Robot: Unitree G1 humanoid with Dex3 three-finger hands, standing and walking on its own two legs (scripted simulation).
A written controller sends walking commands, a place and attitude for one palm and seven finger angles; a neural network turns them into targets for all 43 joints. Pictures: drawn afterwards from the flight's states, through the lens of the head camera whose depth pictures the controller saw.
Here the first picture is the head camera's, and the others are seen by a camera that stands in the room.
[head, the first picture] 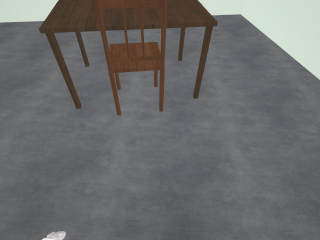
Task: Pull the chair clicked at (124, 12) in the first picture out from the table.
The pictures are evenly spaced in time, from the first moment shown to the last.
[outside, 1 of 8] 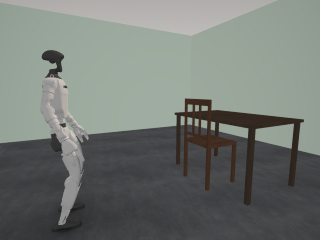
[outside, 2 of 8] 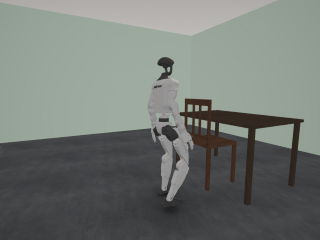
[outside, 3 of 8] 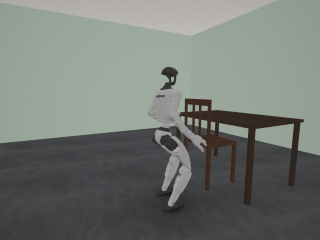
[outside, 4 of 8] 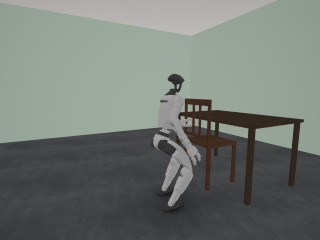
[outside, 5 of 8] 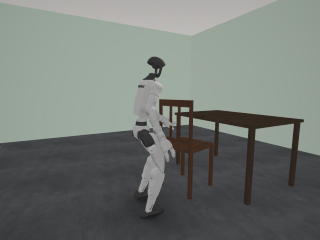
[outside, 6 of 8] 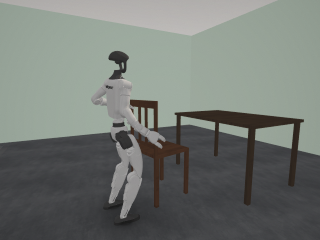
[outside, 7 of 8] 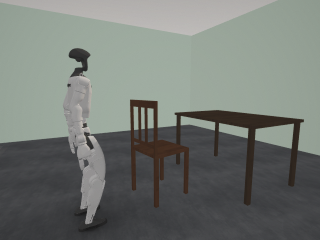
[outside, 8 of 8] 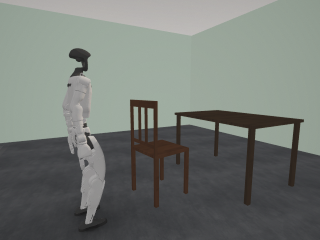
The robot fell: no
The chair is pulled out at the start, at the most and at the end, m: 0.00 0.64 0.63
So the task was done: yes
